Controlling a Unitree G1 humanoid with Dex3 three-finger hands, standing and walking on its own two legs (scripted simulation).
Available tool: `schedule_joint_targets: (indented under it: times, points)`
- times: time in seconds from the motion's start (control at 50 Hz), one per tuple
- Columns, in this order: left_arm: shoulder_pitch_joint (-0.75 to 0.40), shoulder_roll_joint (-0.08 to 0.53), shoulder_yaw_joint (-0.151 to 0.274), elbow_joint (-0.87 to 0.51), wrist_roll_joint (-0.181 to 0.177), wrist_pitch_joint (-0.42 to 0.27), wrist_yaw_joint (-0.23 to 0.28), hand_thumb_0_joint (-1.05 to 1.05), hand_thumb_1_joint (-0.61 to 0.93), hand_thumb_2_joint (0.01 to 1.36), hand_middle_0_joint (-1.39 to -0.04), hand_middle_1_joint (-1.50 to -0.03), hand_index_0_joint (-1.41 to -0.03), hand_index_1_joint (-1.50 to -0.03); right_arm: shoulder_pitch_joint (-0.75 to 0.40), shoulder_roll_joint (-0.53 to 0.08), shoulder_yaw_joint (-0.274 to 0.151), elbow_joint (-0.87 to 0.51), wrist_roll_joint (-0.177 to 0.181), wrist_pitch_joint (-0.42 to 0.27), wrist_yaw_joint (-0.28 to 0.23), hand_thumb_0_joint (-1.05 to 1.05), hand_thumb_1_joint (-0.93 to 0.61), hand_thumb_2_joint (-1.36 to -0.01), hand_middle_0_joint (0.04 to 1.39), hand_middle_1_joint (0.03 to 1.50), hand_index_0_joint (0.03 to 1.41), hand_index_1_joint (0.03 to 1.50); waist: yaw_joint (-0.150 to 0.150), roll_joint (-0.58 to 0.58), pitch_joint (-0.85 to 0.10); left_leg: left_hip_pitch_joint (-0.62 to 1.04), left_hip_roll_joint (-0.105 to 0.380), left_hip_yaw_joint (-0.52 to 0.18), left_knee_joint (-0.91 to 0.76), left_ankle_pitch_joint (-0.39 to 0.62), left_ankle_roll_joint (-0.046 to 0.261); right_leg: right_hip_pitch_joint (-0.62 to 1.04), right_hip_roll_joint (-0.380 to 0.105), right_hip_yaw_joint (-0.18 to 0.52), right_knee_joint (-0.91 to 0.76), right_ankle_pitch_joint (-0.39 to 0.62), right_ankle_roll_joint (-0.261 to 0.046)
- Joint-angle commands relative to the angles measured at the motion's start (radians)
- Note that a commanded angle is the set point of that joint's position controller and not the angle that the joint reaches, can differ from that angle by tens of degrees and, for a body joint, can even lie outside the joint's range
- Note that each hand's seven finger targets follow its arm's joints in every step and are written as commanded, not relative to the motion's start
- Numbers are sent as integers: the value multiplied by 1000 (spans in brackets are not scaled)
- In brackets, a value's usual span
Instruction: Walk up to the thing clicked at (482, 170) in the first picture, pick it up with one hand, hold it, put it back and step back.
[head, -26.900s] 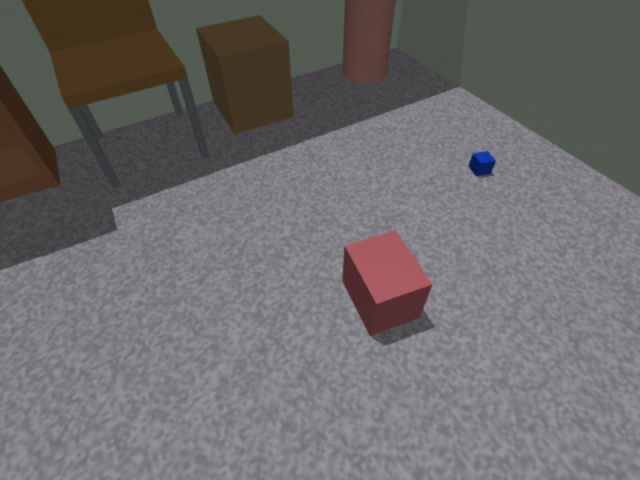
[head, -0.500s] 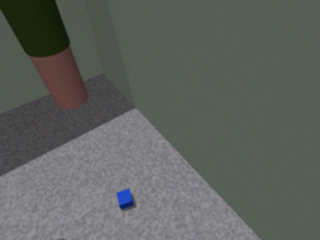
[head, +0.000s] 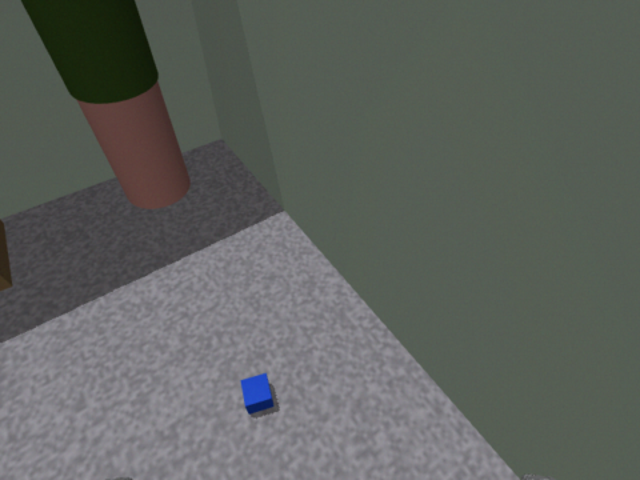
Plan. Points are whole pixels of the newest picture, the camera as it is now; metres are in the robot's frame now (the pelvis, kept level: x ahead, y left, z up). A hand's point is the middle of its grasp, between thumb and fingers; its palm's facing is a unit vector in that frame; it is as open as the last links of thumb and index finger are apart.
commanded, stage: walk up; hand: left
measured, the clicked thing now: (257, 393) +0.45 +0.21 -0.74
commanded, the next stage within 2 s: none
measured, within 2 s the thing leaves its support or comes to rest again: neither
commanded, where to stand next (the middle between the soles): +0.06 -0.01 m, yaw -3 degrees
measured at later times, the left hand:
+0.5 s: hand out of the picture +0.07 +0.32 -0.18, palm faces +0.05 -0.93 -0.35, open 7.4 cm
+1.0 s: hand out of the picture +0.11 +0.26 -0.17, palm faces -0.05 -0.92 -0.40, open 7.4 cm
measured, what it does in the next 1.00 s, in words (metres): steps on the spot: right foot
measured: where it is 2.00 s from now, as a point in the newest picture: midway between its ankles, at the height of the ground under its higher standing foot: outside the picture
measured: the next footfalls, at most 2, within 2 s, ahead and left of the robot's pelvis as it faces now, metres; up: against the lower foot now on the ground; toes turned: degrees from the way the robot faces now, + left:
right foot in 0.94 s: +0.08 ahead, -0.11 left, +0.00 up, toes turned +1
left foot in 1.34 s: +0.02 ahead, +0.11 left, +0.00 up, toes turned +3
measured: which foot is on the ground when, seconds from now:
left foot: down 0.00-0.96, up 0.98-1.00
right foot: down 0.00-0.46, up 0.48-0.92, down 0.94-1.00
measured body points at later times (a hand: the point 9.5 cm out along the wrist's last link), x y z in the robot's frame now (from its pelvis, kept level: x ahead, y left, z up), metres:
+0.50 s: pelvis +0.05 +0.04 -0.01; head +0.07 +0.06 +0.43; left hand +0.06 +0.36 -0.16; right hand +0.14 -0.28 -0.12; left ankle +0.10 +0.14 -0.74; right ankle -0.04 -0.12 -0.72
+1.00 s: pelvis +0.02 +0.00 -0.03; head +0.09 -0.02 +0.41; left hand +0.11 +0.31 -0.15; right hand +0.17 -0.32 -0.15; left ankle +0.09 +0.13 -0.73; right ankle +0.04 -0.11 -0.74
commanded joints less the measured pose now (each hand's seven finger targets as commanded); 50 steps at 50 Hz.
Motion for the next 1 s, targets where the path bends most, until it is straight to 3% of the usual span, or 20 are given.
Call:
schedule_joint_targets:
  times: [0.0,0.18,0.22,0.24,0.28,0.36,0.4,0.42,0.44,0.46,0.48,0.52,0.62,0.74,0.82,0.9,0.92,0.94,0.96,0.98]
  points:
    - [-35,213,38,-63,-1,-22,12,0,900,900,-200,-300,-200,-300,-40,-217,-39,-60,0,-23,-13,0,-900,-900,200,300,200,300,1,27,-84,1,102,-79,-72,163,44,18,-80,65,-73,57,-48]
    - [-27,215,45,-72,3,-19,16,0,900,900,-200,-300,-200,-300,-38,-218,-43,-61,2,-18,-14,0,-900,-900,200,300,200,300,2,4,-98,22,89,-58,-28,234,51,21,-88,43,-60,103,-49]
    - [77,275,74,-83,24,-33,2,0,900,900,-200,-300,-200,-300,-20,-253,-75,-102,-13,-10,13,0,-900,-900,200,300,200,300,40,-66,-80,-183,15,17,87,-291,70,141,-153,157,-109,-381,-139]
    - [90,316,92,-88,31,-38,4,0,900,900,-200,-300,-200,-300,-54,-253,-78,-121,-17,-6,22,0,-900,-900,200,300,200,300,63,-140,-3,-291,0,70,224,-279,47,132,-258,273,-208,-498,-185]
    - [87,333,105,-121,33,-48,5,0,900,900,-200,-300,-200,-300,-61,-258,-82,-144,-25,-12,29,0,-900,-900,200,300,200,300,70,-110,101,-387,64,79,288,-289,24,94,-368,347,-258,-429,-251]
    - [44,298,82,-154,31,-49,-6,0,900,900,-200,-300,-200,-300,-6,-204,-79,-154,-22,-37,41,0,-900,-900,200,300,200,300,11,-161,151,-189,73,116,158,-207,30,-57,-257,135,-116,82,-197]
    - [-4,253,65,-172,7,-30,-4,0,900,900,-200,-300,-200,-300,125,-184,-81,-102,-18,-47,27,0,-900,-900,200,300,200,300,-57,-122,64,88,12,171,7,53,26,-167,-140,-18,130,346,-124]
    - [9,194,49,-192,-5,-19,-2,0,900,900,-200,-300,-200,-300,213,-247,-99,-80,-14,-51,9,0,-900,-900,200,300,200,300,-92,41,-6,203,78,83,-53,298,45,-215,-61,-77,331,286,-69]
    - [51,125,36,-205,-26,0,0,0,900,900,-200,-300,-200,-300,238,-329,-110,-89,-19,-58,-13,0,-900,-900,200,300,200,300,-90,261,-71,265,296,-265,-129,452,122,-317,81,1,525,-160,-10]
    - [94,187,47,-175,-30,25,13,0,900,900,-200,-300,-200,-300,195,-345,-112,-108,-10,-62,-27,0,-900,-900,200,300,200,300,-55,115,-127,172,356,-354,-115,353,203,-226,44,185,541,-310,-43]
    - [116,207,42,-159,-35,36,15,0,900,900,-200,-300,-200,-300,126,-340,-108,-122,-4,-64,-31,0,-900,-900,200,300,200,300,-21,122,-81,100,365,-336,-116,322,230,-213,14,189,582,-325,-54]
    - [156,205,40,-138,-34,45,15,0,900,900,-200,-300,-200,-300,45,-287,-90,-151,-1,-62,-43,0,-900,-900,200,300,200,300,14,103,-95,152,298,-169,-79,367,171,-253,6,237,616,-272,-70]
    - [145,210,47,-176,-16,88,12,0,900,900,-200,-300,-200,-300,84,-299,-101,-165,12,-48,-75,0,-900,-900,200,300,200,300,-3,72,-76,142,311,-57,-21,748,183,-326,51,246,763,-217,-30]
    - [126,198,50,-228,-21,86,20,0,900,900,-200,-300,-200,-300,38,-280,-107,-231,4,-23,-77,0,-900,-900,200,300,200,300,-20,127,-69,100,294,8,34,701,237,-371,61,213,675,-193,-5]
    - [153,205,57,-247,-13,74,17,0,900,900,-200,-300,-200,-300,3,-286,-112,-278,2,-2,-63,0,-900,-900,200,300,200,300,-10,163,-161,108,283,17,119,563,232,-287,26,132,470,-156,-14]
    - [190,219,81,-247,12,64,10,0,900,900,-200,-300,-200,-300,-34,-278,-109,-319,14,26,-49,0,-900,-900,200,300,200,300,28,134,-162,-40,251,9,246,334,159,-128,32,93,176,43,-55]
    - [160,261,93,-272,22,57,10,0,900,900,-200,-300,-200,-300,-2,-248,-101,-318,21,32,-47,0,-900,-900,200,300,200,300,19,2,-140,-102,181,46,335,181,108,-131,-51,207,124,265,-92]
    - [112,329,111,-313,31,51,7,0,900,900,-200,-300,-200,-300,35,-191,-86,-330,32,37,-48,0,-900,-900,200,300,200,300,2,-234,-106,-222,22,147,524,-157,38,-145,-237,460,48,458,-187]
    - [58,373,108,-351,33,51,8,0,900,900,-200,-300,-200,-300,-2,-202,-92,-329,29,46,-68,0,-900,-900,200,300,200,300,31,-312,-90,-236,-73,71,720,-544,30,-238,-347,553,36,641,-341]
    - [60,372,109,-363,36,49,9,0,900,900,-200,-300,-200,-300,6,-234,-102,-324,16,42,-77,0,-900,-900,200,300,200,300,32,-298,-80,-190,-52,7,786,-567,19,-303,-359,597,42,643,-361]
